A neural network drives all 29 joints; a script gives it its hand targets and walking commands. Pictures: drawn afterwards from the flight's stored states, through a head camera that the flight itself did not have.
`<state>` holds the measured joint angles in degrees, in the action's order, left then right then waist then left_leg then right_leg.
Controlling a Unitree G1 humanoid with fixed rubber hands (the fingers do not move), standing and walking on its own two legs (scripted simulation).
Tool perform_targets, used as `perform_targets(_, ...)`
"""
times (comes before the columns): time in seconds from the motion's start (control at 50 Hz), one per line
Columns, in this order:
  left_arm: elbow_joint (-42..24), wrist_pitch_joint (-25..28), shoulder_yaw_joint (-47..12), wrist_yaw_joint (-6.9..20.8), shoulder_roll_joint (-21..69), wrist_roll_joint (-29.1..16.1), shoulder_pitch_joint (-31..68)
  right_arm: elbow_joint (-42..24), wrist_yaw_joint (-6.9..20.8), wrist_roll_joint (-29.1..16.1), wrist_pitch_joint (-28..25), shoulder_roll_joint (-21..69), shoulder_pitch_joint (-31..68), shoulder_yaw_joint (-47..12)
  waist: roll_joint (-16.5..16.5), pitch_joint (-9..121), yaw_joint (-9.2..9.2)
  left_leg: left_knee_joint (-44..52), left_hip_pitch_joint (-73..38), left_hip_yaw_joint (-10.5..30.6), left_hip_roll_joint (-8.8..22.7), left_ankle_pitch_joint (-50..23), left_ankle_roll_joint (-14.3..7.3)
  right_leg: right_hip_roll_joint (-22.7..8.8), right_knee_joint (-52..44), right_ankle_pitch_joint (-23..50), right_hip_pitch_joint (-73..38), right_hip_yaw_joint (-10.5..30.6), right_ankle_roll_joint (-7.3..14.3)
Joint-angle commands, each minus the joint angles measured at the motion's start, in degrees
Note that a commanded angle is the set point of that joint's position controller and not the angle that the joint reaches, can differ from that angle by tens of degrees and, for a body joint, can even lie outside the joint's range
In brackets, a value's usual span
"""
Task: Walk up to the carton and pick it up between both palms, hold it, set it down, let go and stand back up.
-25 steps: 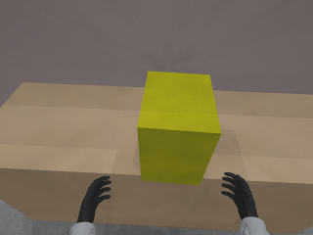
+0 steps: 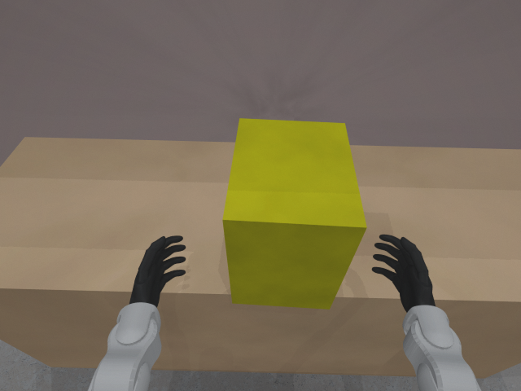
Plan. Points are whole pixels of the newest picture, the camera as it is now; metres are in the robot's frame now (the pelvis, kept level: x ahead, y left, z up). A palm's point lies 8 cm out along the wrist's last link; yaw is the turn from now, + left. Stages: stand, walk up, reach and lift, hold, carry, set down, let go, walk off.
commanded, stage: reach and lift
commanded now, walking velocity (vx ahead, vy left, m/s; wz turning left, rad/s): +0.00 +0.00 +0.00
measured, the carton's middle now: (286, 217) +0.41 -0.04 -0.01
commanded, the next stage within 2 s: none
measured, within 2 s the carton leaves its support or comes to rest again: neither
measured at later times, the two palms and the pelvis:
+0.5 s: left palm (158, 225) +0.32 +0.16 +0.09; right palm (419, 237) +0.29 -0.22 +0.09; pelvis -0.01 +0.00 +0.00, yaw -1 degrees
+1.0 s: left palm (163, 167) +0.39 +0.15 +0.15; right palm (422, 180) +0.36 -0.23 +0.14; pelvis -0.01 -0.01 +0.00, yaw -1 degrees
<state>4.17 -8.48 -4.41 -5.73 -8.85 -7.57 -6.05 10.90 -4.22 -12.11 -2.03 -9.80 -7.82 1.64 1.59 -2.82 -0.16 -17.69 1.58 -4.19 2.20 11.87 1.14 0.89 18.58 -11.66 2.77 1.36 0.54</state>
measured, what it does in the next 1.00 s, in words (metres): stands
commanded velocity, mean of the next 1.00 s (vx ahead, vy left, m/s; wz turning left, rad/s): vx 0.00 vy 0.00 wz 0.00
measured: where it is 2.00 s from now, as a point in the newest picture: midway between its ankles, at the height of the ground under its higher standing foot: outside the picture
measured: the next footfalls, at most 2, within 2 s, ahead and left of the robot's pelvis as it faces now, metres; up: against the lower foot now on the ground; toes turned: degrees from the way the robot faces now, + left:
none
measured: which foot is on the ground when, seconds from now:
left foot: down 0.00-1.00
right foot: down 0.00-1.00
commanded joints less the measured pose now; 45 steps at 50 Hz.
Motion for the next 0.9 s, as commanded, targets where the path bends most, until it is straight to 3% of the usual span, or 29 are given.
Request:
perform_targets(0.0, -13.96, -2.82, 3.55, 0.76, -2.33, 0.81, 13.24, -12.89, -0.94, -0.99, 0.44, -7.39, 11.36, 2.37, -1.70, 9.90, -0.52, 0.90, -8.01, 2.56, -1.92, -15.98, 1.12, 1.06, -2.65, 20.73, 3.39, 0.79, -1.12)
perform_targets(0.3, -14.74, -14.03, 9.69, 2.78, -2.33, 1.30, 29.17, -13.88, -3.20, -3.40, 7.23, -10.87, 28.43, 1.63, 0.67, 15.62, -1.08, 1.64, -7.69, 1.46, -2.37, -13.32, -0.26, 1.91, -1.79, 23.07, 3.18, 0.03, -2.72)
perform_targets(0.62, -8.87, -21.29, 13.08, 2.39, -5.96, 1.74, 48.59, -5.41, -4.46, -7.16, 13.30, -14.68, 49.44, 0.72, 0.15, 24.33, -2.47, 0.86, -4.95, 0.98, -2.71, -11.94, -1.61, 2.24, 0.32, 26.38, 1.99, 0.15, -3.65)
perform_targets(0.88, 0.94, -23.13, 13.21, 1.21, -10.05, 0.81, 63.45, 4.69, -3.40, -10.12, 16.51, -18.72, 65.53, 0.53, -0.38, 31.16, -3.05, -0.90, -4.45, 1.89, -2.53, -14.24, -1.78, 2.63, 0.96, 29.62, 2.88, -0.26, -4.09)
